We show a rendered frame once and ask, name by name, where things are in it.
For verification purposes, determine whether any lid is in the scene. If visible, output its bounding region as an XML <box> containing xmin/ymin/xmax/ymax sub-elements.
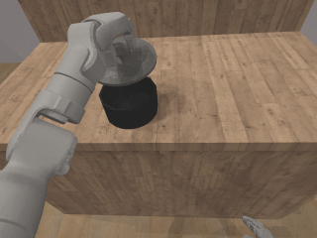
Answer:
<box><xmin>98</xmin><ymin>37</ymin><xmax>158</xmax><ymax>87</ymax></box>

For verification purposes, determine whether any pot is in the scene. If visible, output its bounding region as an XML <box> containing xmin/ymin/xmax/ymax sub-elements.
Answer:
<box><xmin>99</xmin><ymin>76</ymin><xmax>159</xmax><ymax>129</ymax></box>

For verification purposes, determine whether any right robot hand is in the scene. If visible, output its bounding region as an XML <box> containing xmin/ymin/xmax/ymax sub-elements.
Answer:
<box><xmin>242</xmin><ymin>215</ymin><xmax>273</xmax><ymax>238</ymax></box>

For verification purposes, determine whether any left robot hand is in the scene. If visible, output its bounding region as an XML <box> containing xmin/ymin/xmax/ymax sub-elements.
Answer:
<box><xmin>88</xmin><ymin>12</ymin><xmax>137</xmax><ymax>67</ymax></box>

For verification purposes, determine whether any left robot forearm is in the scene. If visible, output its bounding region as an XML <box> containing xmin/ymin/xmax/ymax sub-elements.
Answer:
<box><xmin>6</xmin><ymin>17</ymin><xmax>113</xmax><ymax>162</ymax></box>

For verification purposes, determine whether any robot left upper arm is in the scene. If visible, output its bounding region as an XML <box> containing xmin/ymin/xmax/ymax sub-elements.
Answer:
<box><xmin>0</xmin><ymin>117</ymin><xmax>78</xmax><ymax>238</ymax></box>

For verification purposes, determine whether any knob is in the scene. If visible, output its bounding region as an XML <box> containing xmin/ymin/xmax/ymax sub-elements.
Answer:
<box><xmin>113</xmin><ymin>42</ymin><xmax>131</xmax><ymax>61</ymax></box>

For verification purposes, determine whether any table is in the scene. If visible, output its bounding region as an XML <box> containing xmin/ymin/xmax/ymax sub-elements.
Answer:
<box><xmin>0</xmin><ymin>0</ymin><xmax>317</xmax><ymax>220</ymax></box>

